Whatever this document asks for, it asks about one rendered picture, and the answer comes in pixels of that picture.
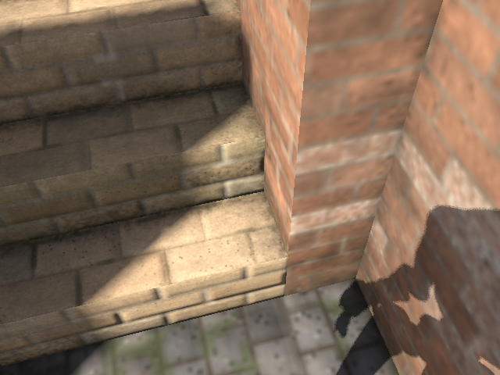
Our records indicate stairs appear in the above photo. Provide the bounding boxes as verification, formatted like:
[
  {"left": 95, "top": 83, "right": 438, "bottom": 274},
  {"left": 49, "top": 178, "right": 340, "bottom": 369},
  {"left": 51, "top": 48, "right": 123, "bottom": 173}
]
[{"left": 0, "top": 0, "right": 288, "bottom": 366}]

